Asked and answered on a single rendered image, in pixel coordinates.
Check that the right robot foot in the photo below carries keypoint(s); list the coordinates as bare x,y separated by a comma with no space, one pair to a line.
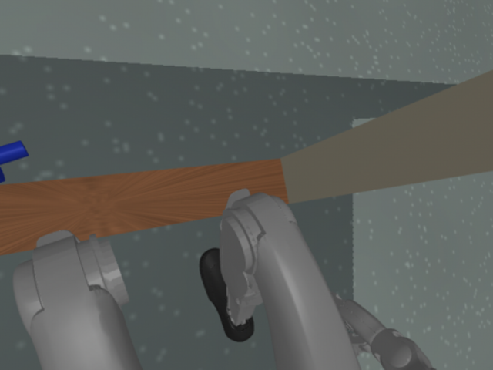
215,287

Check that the right robot hand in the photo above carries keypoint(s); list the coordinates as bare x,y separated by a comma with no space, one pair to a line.
360,321

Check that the bottle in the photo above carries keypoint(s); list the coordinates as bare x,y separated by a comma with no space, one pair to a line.
9,153

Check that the right robot arm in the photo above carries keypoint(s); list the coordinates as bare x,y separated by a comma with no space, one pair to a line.
395,352

